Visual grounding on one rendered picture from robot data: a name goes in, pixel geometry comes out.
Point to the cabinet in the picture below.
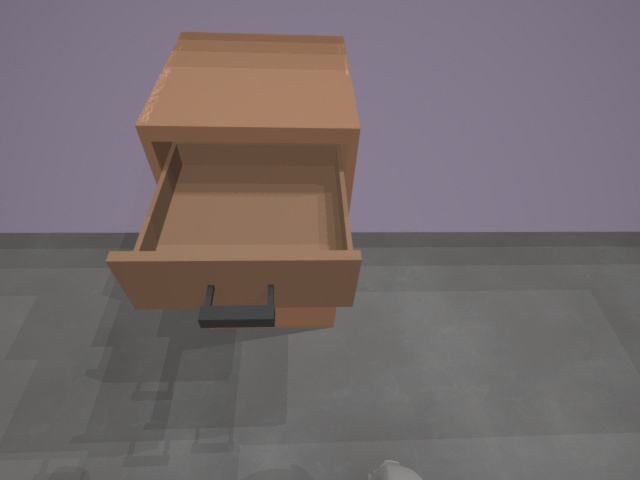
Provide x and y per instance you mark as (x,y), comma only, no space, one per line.
(255,88)

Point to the robot right shin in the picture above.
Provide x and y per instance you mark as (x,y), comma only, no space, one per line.
(390,462)

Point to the handle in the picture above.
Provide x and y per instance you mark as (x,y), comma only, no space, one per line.
(234,316)

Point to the drawer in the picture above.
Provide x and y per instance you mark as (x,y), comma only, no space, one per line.
(240,216)

